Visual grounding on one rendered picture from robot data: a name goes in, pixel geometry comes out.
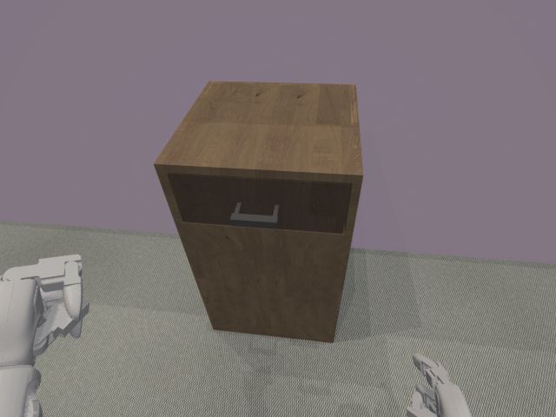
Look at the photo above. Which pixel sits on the robot left forearm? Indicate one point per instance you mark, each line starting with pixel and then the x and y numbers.
pixel 18 384

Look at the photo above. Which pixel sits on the robot right hand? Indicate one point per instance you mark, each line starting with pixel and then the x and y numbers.
pixel 446 400

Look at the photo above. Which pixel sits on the robot left hand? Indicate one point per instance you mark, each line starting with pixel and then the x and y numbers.
pixel 22 305

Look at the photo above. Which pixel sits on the drawer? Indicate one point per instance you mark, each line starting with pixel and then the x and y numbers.
pixel 303 205

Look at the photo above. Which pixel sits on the handle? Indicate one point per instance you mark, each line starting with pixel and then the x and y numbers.
pixel 254 221

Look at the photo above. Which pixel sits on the cabinet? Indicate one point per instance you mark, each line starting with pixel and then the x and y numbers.
pixel 275 282

